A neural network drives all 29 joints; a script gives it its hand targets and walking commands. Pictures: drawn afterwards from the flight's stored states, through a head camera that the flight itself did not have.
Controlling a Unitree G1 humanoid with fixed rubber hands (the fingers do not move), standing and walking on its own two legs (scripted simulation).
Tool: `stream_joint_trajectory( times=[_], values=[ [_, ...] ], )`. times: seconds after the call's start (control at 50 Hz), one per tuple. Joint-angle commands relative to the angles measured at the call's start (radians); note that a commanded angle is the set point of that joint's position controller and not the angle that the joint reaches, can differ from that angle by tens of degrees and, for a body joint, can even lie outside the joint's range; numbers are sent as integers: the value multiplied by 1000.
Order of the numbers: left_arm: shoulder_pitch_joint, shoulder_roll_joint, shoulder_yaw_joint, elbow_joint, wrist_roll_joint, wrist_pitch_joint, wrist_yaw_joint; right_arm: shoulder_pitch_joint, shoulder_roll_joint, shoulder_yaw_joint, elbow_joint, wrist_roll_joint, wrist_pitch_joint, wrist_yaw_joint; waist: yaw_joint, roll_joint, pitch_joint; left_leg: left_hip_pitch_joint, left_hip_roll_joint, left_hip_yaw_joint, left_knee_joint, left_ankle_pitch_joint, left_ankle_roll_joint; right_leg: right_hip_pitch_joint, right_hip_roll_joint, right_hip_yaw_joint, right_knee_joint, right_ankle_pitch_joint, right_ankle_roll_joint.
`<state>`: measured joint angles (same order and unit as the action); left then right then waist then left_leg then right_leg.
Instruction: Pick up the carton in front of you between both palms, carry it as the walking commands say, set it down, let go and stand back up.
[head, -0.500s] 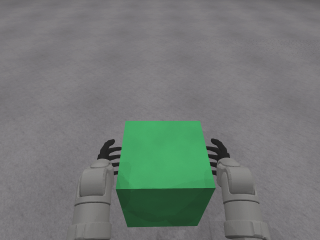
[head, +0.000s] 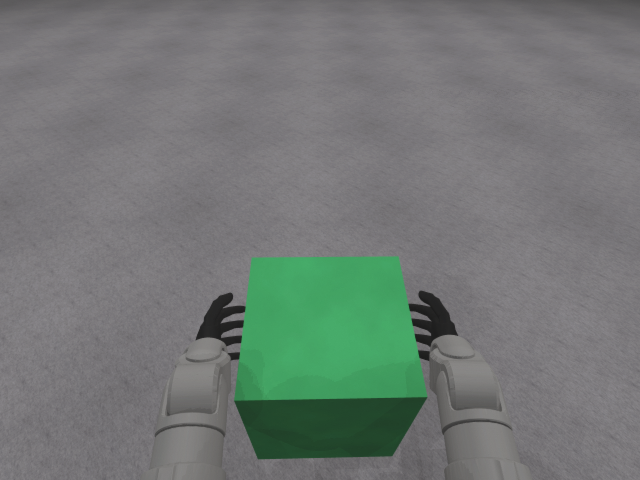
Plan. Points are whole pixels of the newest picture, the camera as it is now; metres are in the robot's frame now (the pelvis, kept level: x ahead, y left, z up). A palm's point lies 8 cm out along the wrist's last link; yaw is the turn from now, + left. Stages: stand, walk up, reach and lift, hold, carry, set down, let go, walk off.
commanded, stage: carry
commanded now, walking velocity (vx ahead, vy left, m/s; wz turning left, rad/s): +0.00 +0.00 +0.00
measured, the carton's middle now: (325, 361) +0.32 +0.00 -0.04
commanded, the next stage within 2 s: hold in 0.10 s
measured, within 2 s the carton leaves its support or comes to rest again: neither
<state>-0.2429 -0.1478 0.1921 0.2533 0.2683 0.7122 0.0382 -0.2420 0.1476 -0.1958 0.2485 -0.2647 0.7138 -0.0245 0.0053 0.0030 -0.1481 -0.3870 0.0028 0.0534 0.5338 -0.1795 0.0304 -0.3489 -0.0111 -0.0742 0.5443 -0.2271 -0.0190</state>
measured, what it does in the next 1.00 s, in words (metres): stands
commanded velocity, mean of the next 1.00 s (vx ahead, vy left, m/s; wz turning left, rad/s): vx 0.00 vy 0.00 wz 0.00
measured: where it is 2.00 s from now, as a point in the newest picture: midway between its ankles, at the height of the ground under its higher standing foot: outside the picture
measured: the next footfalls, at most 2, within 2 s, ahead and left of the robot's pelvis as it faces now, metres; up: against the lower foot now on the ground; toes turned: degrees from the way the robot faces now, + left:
none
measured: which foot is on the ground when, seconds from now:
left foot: down 0.00-1.00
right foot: down 0.00-1.00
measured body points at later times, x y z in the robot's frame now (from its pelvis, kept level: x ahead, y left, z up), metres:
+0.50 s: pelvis +0.03 +0.00 +0.01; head -0.02 +0.01 +0.46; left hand +0.34 +0.13 +0.05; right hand +0.33 -0.17 +0.05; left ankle +0.06 +0.10 -0.73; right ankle +0.04 -0.11 -0.73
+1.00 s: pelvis +0.04 -0.01 +0.01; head -0.01 -0.01 +0.46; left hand +0.34 +0.13 +0.05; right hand +0.33 -0.17 +0.05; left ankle +0.06 +0.10 -0.73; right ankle +0.04 -0.11 -0.73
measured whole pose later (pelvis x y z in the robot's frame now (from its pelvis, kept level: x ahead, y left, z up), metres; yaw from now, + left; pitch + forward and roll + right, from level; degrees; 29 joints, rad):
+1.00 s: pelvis +0.04 -0.01 +0.01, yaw -2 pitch -6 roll +0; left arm -0.28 -0.16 0.23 0.31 0.29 0.71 0.03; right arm -0.28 0.16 -0.23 0.31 -0.28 0.70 -0.02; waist 0.00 -0.01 0.00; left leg -0.09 -0.04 -0.05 0.39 -0.19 0.02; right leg -0.06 0.05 0.04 0.40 -0.22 -0.04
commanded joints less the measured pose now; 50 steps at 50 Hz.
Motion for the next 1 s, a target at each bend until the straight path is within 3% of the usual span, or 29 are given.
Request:
stream_joint_trajectory(
  times=[0.0,0.08,0.1,0.18,0.24,0.3,0.38,0.5,0.64,0.78,0.98],
  values=[
    [-455,-934,-534,-42,-257,-34,-258,-455,923,526,-38,250,-35,247,-2,2,-198,81,126,-129,-104,-53,15,59,-117,115,-100,-13,-20],
    [-472,-941,-538,-48,-263,-35,-259,-470,932,529,-42,254,-36,248,-2,3,-186,74,125,-130,-106,-66,14,51,-117,117,-105,-26,-19],
    [-531,-985,-522,-61,-275,-34,-281,-499,1014,507,-33,258,-42,269,-19,-61,-110,292,-72,-175,-115,-90,3,136,61,171,-166,-76,-43],
    [-591,-1024,-538,-33,-265,-49,-314,-559,1020,495,18,253,-85,295,-12,-23,-103,339,-56,-182,-128,-141,-8,106,35,193,-183,-139,-45],
    [-583,-1023,-511,13,-246,-44,-315,-576,1004,461,58,241,-84,299,-3,18,-61,327,-46,-186,-155,-162,-10,138,37,189,-182,-137,-41],
    [-559,-1001,-457,66,-215,-33,-309,-575,984,423,101,221,-70,300,7,22,-4,330,-43,-186,-165,-134,-8,149,38,186,-188,-120,-39],
    [-528,-977,-410,94,-193,-23,-296,-566,967,401,103,209,-52,288,9,13,9,364,-43,-180,-167,-8,-7,181,44,181,-194,-22,-27],
    [-503,-962,-421,50,-209,-30,-272,-523,960,425,49,222,-47,260,-3,-9,-68,427,-43,-191,-152,234,-6,265,52,192,-188,214,-10],
    [-482,-960,-458,1,-227,-44,-256,-479,961,454,9,233,-58,242,-11,-10,-120,436,-41,-201,-150,347,-15,316,56,205,-183,343,3],
    [-468,-961,-470,-12,-230,-46,-251,-464,957,459,7,234,-60,242,-9,2,-126,422,-48,-194,-157,333,-21,325,57,208,-184,347,7],
    [-497,-967,-450,23,-223,-46,-261,-511,970,458,24,232,-58,252,-3,-9,-97,377,-59,-186,-166,189,-5,301,53,202,-190,243,4]
  ],
)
